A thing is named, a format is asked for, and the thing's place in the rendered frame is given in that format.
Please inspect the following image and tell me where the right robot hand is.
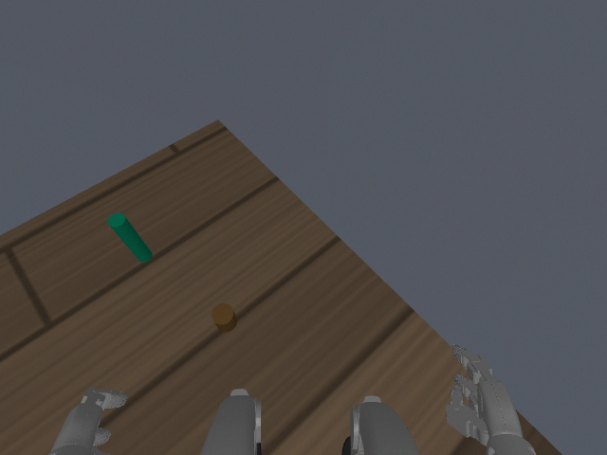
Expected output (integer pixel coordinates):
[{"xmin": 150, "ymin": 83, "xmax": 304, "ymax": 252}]
[{"xmin": 446, "ymin": 344, "xmax": 523, "ymax": 446}]

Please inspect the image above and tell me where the left robot hand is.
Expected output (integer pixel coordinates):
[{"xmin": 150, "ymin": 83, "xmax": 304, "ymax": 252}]
[{"xmin": 50, "ymin": 387, "xmax": 127, "ymax": 455}]

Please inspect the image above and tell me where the right robot arm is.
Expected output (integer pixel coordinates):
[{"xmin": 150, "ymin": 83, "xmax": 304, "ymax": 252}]
[{"xmin": 487, "ymin": 434, "xmax": 537, "ymax": 455}]

